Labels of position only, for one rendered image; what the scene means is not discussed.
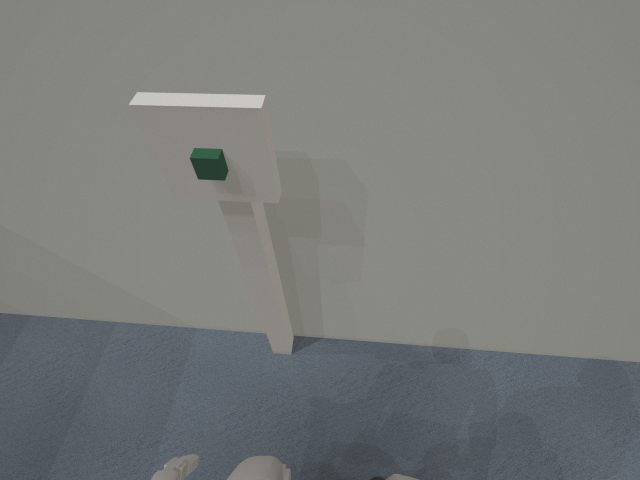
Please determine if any button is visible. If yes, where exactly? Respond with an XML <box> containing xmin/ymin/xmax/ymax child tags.
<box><xmin>190</xmin><ymin>148</ymin><xmax>229</xmax><ymax>181</ymax></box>

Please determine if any panel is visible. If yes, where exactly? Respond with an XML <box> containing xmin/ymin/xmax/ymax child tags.
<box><xmin>129</xmin><ymin>92</ymin><xmax>294</xmax><ymax>355</ymax></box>

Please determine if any robot left hand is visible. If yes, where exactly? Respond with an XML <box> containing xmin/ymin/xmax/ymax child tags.
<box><xmin>151</xmin><ymin>454</ymin><xmax>199</xmax><ymax>480</ymax></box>

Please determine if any robot left thigh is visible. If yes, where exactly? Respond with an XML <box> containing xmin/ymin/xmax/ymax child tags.
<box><xmin>226</xmin><ymin>456</ymin><xmax>291</xmax><ymax>480</ymax></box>

